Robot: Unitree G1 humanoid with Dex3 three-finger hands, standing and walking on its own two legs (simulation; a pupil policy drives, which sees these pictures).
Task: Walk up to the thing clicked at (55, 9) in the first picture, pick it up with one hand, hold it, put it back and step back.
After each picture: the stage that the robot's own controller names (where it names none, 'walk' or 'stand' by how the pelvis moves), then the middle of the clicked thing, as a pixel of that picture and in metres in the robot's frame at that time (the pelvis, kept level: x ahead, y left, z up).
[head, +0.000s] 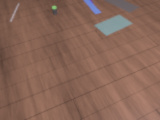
stand; (54, 10) +2.10 +0.43 -0.72
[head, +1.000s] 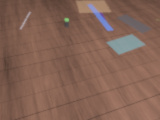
walk; (66, 22) +1.98 +0.19 -0.70
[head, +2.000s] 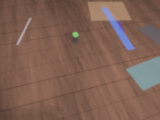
walk; (75, 37) +1.37 +0.06 -0.71
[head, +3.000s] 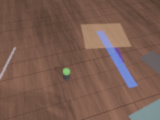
walk; (66, 74) +0.92 +0.14 -0.71
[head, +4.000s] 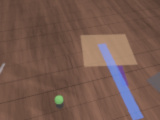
walk; (59, 102) +0.60 +0.18 -0.71
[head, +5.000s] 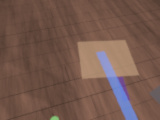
stand; out of the picture +0.41 +0.18 -0.71
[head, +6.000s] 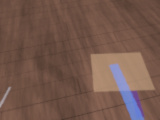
stand; out of the picture +0.38 +0.19 -0.72
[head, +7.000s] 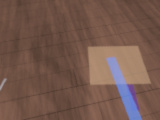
stand; out of the picture +0.38 +0.20 -0.72
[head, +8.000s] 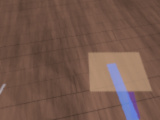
stand; out of the picture +0.35 +0.21 -0.71
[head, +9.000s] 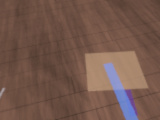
stand; out of the picture +0.38 +0.23 -0.72
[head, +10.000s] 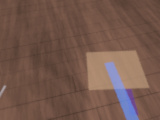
stand; out of the picture +0.38 +0.23 -0.73
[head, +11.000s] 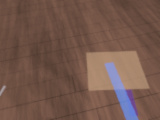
stand; out of the picture +0.37 +0.23 -0.73
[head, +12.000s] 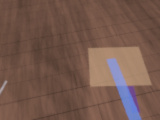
go down; out of the picture +0.38 +0.22 -0.72
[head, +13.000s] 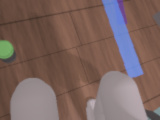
go down; (6, 52) +0.45 +0.26 -0.29
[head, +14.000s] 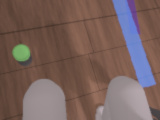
close in; (23, 56) +0.45 +0.25 -0.30
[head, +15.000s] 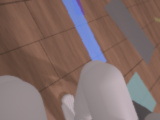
close in; out of the picture +0.43 +0.29 -0.22
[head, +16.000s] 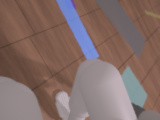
close; out of the picture +0.43 +0.30 -0.22
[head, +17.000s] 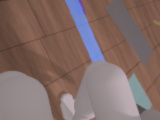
lift; out of the picture +0.38 +0.27 -0.22
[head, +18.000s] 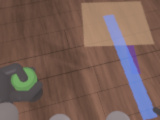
lift; (28, 86) +0.33 +0.19 -0.01
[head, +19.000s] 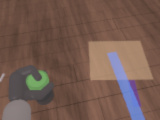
hold; (41, 88) +0.33 +0.17 +0.01
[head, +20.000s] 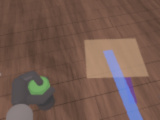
crouch; (42, 94) +0.33 +0.16 -0.02
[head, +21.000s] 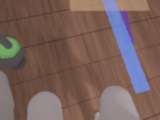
crouch; (12, 55) +0.44 +0.23 -0.10
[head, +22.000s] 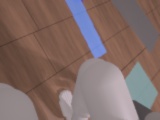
lower; out of the picture +0.42 +0.30 -0.23
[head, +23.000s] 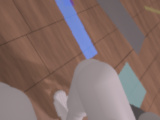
lower; out of the picture +0.42 +0.31 -0.23
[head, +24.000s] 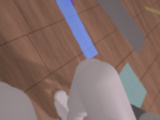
lower; out of the picture +0.42 +0.30 -0.23
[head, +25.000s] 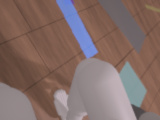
lower; out of the picture +0.43 +0.31 -0.23
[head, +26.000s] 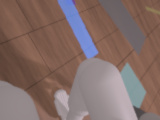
loosen; out of the picture +0.43 +0.29 -0.23
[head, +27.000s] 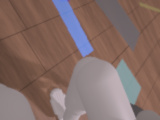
withdraw; out of the picture +0.42 +0.29 -0.23
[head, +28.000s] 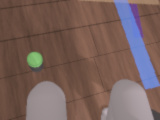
walk; (35, 62) +0.45 +0.23 -0.32
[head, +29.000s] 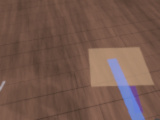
stand; out of the picture +0.38 +0.19 -0.66
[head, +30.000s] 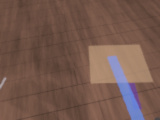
stand; out of the picture +0.39 +0.20 -0.66
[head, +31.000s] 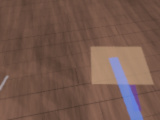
stand; out of the picture +0.39 +0.20 -0.69
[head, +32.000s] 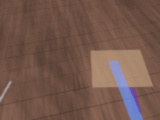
walk; out of the picture +0.40 +0.20 -0.72
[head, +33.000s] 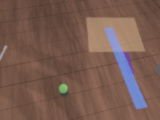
walk; (63, 90) +0.57 +0.14 -0.70
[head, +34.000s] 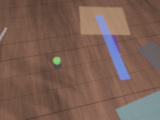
walk; (57, 63) +0.86 +0.20 -0.71
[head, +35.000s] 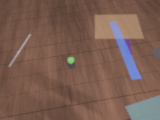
stand; (71, 63) +1.01 +0.19 -0.70
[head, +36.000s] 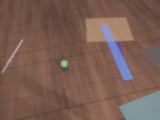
stand; (64, 66) +1.01 +0.22 -0.72
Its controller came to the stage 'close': yes
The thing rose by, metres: 0.70
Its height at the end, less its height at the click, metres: +0.00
